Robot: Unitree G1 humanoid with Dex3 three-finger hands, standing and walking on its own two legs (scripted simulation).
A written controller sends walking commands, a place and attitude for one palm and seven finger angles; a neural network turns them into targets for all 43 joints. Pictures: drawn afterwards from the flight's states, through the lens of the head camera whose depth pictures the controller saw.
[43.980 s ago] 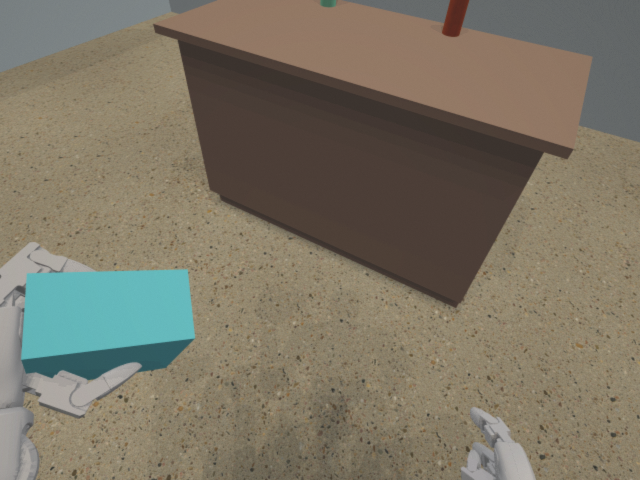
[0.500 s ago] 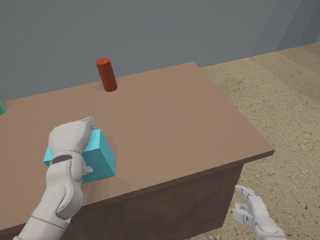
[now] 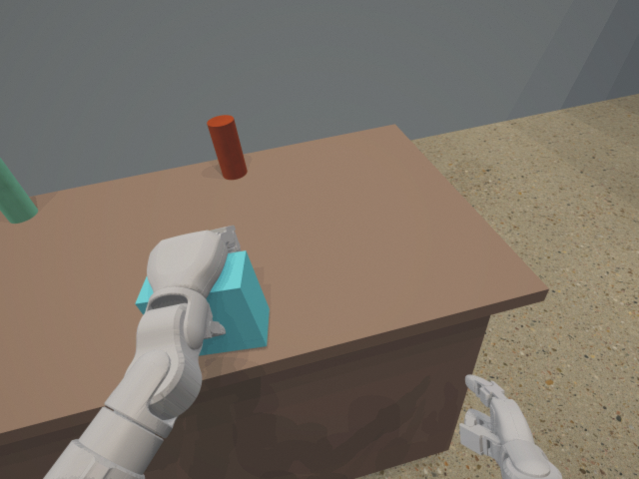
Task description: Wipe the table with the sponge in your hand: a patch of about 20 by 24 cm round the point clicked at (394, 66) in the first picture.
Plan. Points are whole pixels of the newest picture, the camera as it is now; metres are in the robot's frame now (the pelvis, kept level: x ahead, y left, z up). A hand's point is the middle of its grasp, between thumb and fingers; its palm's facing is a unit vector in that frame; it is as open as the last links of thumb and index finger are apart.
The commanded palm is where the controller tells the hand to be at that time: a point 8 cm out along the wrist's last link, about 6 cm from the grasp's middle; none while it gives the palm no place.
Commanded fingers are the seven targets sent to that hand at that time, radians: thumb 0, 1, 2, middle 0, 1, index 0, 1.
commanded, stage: slide across to the third lane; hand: left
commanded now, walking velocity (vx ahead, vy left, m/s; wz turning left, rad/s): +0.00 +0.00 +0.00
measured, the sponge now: (214, 315) +0.30 +0.20 +0.07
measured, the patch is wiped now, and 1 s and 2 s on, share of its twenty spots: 0.50 0.60 0.80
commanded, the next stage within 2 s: wipe forward along the third lane in 0.26 s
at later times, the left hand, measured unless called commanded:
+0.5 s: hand (259, 266) +0.34 +0.14 +0.13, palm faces +0.10 -0.16 -0.98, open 10.7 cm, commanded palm +0.31 +0.16 +0.18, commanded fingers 0.00 0.10 1.30 -1.20 -1.60 -1.20 -1.60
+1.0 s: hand (244, 246) +0.38 +0.17 +0.12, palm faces +0.01 -0.07 -1.00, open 10.7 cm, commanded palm +0.36 +0.19 +0.16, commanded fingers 0.00 0.10 1.30 -1.20 -1.60 -1.20 -1.60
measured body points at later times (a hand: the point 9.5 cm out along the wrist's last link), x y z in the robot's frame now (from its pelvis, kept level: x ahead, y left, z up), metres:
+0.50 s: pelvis +0.01 -0.01 +0.00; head -0.03 -0.07 +0.45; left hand +0.33 +0.14 +0.18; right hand +0.24 -0.23 -0.09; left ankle +0.05 +0.12 -0.74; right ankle +0.01 -0.08 -0.74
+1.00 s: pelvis +0.02 -0.03 +0.00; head -0.02 -0.07 +0.45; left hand +0.38 +0.17 +0.17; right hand +0.23 -0.25 -0.10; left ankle +0.05 +0.12 -0.74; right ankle +0.01 -0.08 -0.74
